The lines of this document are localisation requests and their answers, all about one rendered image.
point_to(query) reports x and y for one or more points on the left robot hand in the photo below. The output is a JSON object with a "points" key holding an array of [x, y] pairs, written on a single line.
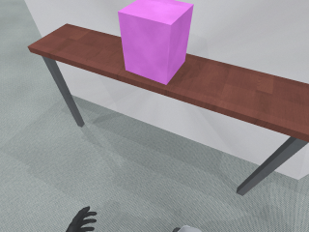
{"points": [[78, 221]]}

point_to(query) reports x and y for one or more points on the table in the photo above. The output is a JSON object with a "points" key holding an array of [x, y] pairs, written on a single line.
{"points": [[269, 101]]}

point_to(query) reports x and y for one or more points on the carton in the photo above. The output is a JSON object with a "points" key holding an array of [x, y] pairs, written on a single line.
{"points": [[154, 36]]}

